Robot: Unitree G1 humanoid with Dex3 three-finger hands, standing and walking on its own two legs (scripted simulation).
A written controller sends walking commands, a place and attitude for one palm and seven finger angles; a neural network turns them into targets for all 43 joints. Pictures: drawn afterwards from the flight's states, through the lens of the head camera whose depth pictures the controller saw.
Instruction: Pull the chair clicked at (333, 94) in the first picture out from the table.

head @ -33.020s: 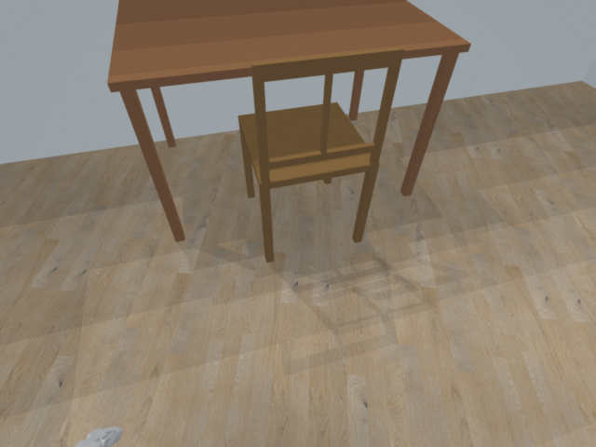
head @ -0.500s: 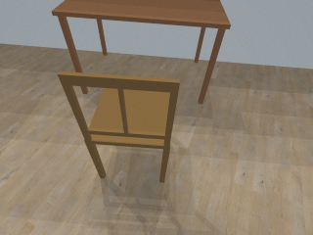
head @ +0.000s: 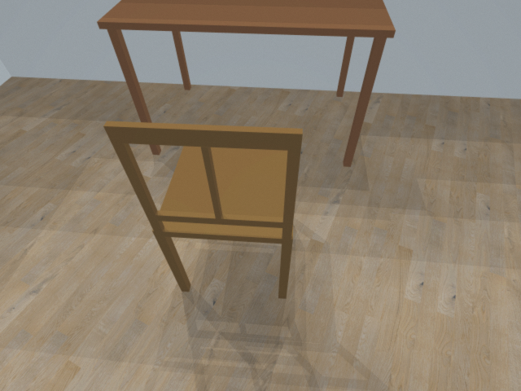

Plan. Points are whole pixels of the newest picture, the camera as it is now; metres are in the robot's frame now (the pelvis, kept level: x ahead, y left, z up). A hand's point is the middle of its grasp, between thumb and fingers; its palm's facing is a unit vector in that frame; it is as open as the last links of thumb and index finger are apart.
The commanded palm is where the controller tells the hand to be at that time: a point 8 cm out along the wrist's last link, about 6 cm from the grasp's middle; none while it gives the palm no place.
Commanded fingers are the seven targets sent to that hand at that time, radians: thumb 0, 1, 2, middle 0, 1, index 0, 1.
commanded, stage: let the arm hang, fingers relaxed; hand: left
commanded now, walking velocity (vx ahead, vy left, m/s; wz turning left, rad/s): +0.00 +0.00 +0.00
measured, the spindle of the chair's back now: (212, 184) +0.60 +0.16 -0.11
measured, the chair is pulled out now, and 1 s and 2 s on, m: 0.59 0.59 0.59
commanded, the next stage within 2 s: look to check the result in 0.32 s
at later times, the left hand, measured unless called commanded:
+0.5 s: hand out of the picture +0.00 +0.15 -0.17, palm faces +0.03 -0.98 -0.17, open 7.4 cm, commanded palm none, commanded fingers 0.00 0.90 0.90 -0.20 -0.30 -0.20 -0.30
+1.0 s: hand out of the picture +0.01 +0.15 -0.17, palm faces +0.03 -0.99 -0.17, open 7.4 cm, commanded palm none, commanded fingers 0.00 0.90 0.90 -0.20 -0.30 -0.20 -0.30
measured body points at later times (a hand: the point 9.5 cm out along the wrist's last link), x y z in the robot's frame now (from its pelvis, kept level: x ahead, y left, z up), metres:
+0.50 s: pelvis +0.01 -0.01 +0.00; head +0.03 -0.01 +0.45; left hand +0.00 +0.20 -0.16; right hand -0.01 -0.22 -0.16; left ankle +0.04 +0.12 -0.74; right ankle -0.02 -0.11 -0.74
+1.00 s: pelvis +0.01 -0.01 +0.00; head +0.04 -0.01 +0.45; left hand +0.01 +0.20 -0.16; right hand +0.00 -0.22 -0.16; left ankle +0.04 +0.12 -0.74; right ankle -0.02 -0.11 -0.74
